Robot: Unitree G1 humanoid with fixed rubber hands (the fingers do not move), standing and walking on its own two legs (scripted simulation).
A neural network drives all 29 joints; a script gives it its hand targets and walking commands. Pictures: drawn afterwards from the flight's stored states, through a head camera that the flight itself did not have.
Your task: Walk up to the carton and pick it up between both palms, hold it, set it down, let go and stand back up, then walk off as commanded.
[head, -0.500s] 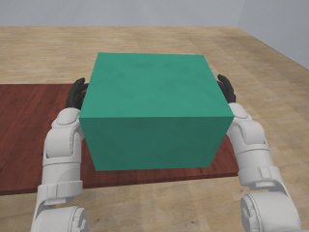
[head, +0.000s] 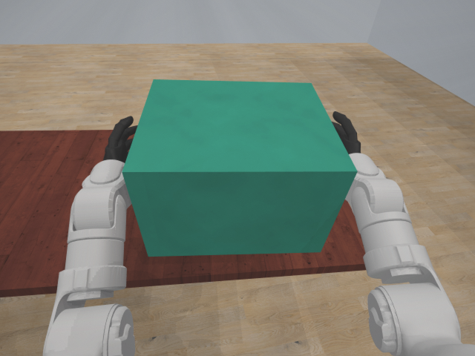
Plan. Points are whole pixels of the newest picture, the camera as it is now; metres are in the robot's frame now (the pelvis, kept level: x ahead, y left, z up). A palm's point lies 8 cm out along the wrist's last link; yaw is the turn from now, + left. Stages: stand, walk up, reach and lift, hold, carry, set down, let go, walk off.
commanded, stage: hold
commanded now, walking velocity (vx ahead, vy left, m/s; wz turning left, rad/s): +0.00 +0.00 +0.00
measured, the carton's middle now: (235, 164) +0.38 +0.00 +0.17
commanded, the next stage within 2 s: none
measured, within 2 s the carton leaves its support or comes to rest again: neither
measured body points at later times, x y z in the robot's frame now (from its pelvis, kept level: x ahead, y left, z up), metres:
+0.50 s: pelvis +0.01 +0.01 +0.00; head -0.04 +0.02 +0.45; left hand +0.38 +0.19 +0.18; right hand +0.39 -0.18 +0.19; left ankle +0.04 +0.13 -0.75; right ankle +0.01 -0.13 -0.75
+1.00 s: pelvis +0.01 +0.00 +0.00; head -0.04 +0.02 +0.45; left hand +0.37 +0.19 +0.18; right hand +0.39 -0.18 +0.19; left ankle +0.04 +0.13 -0.75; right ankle +0.01 -0.13 -0.75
